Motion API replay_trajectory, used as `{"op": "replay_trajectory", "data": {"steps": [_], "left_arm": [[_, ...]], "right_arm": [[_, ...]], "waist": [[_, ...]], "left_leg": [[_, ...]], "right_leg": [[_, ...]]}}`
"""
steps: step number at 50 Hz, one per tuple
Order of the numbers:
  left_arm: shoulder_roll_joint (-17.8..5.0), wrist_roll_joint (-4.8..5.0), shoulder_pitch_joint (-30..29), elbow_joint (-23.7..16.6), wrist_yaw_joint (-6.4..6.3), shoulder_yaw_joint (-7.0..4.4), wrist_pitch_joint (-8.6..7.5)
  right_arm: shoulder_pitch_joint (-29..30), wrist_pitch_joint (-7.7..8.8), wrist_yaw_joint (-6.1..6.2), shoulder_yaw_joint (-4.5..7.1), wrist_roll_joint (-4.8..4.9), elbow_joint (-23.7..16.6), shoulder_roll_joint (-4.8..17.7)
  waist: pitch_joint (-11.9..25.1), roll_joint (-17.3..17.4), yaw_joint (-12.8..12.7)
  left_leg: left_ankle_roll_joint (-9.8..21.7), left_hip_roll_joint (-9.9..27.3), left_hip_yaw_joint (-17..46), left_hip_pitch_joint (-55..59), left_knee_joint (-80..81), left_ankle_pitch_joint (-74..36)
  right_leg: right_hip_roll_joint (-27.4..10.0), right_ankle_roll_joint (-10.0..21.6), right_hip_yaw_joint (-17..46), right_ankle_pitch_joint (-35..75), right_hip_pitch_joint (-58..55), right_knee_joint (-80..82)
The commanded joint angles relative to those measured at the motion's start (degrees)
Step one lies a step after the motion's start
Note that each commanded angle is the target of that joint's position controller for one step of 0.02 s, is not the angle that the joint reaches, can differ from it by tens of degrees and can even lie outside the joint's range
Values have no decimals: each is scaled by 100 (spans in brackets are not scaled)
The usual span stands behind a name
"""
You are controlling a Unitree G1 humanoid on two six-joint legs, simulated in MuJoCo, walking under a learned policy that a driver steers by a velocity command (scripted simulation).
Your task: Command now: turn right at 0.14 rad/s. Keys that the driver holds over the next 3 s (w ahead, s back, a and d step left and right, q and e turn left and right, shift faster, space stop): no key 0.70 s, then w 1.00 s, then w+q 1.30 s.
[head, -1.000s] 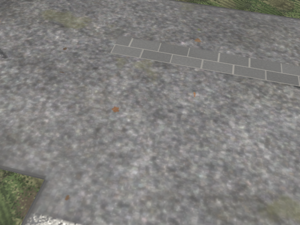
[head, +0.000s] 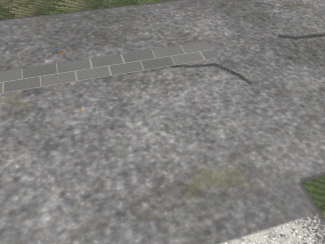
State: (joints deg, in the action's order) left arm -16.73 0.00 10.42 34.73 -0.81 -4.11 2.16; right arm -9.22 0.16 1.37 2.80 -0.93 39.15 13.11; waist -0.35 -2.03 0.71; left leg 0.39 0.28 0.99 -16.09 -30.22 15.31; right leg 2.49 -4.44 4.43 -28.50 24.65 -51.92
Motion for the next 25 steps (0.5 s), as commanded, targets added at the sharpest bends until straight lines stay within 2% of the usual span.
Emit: {"op": "replay_trajectory", "data": {"steps": [1, 2, 3, 4, 5, 6, 7, 8, 9, 10, 11, 15, 19, 25], "left_arm": [[33, 6, -174, -362, 29, 26, -90], [25, 23, -151, -332, 38, 23, -103], [-3, 34, 0, -249, 46, 3, -112], [-48, 8, 74, -192, 51, -5, -114], [-232, -69, 39, -261, 30, -22, -119], [-568, -116, 64, -371, -25, -71, -118], [-605, -142, -49, -174, 4, -84, -130], [-249, -130, -210, -340, 55, -19, -150], [-143, -174, -163, -291, 62, 21, -169], [-267, -169, -124, -287, 48, -7, -192], [-289, -139, -91, -258, 35, -17, -222], [-106, -119, 97, -215, -22, 42, -248], [-42, -110, 128, -209, -30, 51, -247], [65, -93, 208, -130, -25, 55, -264]], "right_arm": [[437, -13, -10, 157, 21, -419, 722], [303, -40, -30, 144, 31, -369, 718], [272, -56, -49, 120, 63, -351, 694], [125, -41, -69, 90, 101, -304, 625], [-99, 22, -91, 68, 93, -247, 576], [-159, 106, -123, 41, -14, -264, 527], [-380, 152, -125, -3, -59, -244, 344], [-37, 159, -110, 44, -102, -236, 627], [130, 159, -114, 67, -77, -253, 647], [144, 142, -88, 60, -50, -230, 584], [104, 124, -77, 54, -38, -243, 548], [-79, 130, -52, 47, 2, -117, 441], [-180, 136, -32, 58, 8, -10, 418], [-323, 141, 10, 74, 21, 132, 428]], "waist": [[393, 1169, -35], [480, 1236, -11], [545, 1224, -100], [541, 1154, -127], [598, 951, -56], [691, 313, 76], [698, -879, 398], [413, -551, 100], [275, -345, 44], [167, -212, 22], [67, -213, 13], [22, -123, -11], [4, 57, -17], [60, 149, -17]], "left_leg": [[1053, 971, 856, 417, 736, -2237], [1070, 958, 852, 527, 639, -2255], [1017, 920, 821, 537, 525, -2155], [866, 869, 809, 465, 476, -1952], [571, 826, 820, 199, 444, -1527], [256, 568, 532, -137, 107, -954], [-47, 262, 95, 206, 280, -116], [-228, 211, 31, 278, 132, -131], [-248, 185, -2, 229, 117, -211], [-205, 189, -8, 198, 82, -263], [-185, 195, 19, 147, 91, -383], [-175, 210, 38, 144, 119, -404], [-220, 217, 46, 151, 130, -445], [-237, 234, 62, 192, 107, -565]], "right_leg": [[-264, -90, -275, 56, -252, 773], [-237, -76, -356, 281, -479, 1296], [-187, -26, -449, 897, -843, 2070], [-164, 61, -444, 1595, -1242, 2819], [-386, 192, -80, 2198, -1727, 2953], [-909, 387, 447, 3412, -2071, 2750], [-932, 699, 519, 2290, -1348, 2612], [-764, 758, 470, 1640, -1068, 2750], [-727, 698, 443, 1326, -953, 2795], [-659, 644, 391, 1277, -890, 2786], [-655, 624, 385, 1332, -844, 2768], [-581, 592, 308, 1410, -840, 2687], [-532, 607, 274, 1430, -848, 2641], [-465, 611, 185, 1685, -920, 2543]]}}
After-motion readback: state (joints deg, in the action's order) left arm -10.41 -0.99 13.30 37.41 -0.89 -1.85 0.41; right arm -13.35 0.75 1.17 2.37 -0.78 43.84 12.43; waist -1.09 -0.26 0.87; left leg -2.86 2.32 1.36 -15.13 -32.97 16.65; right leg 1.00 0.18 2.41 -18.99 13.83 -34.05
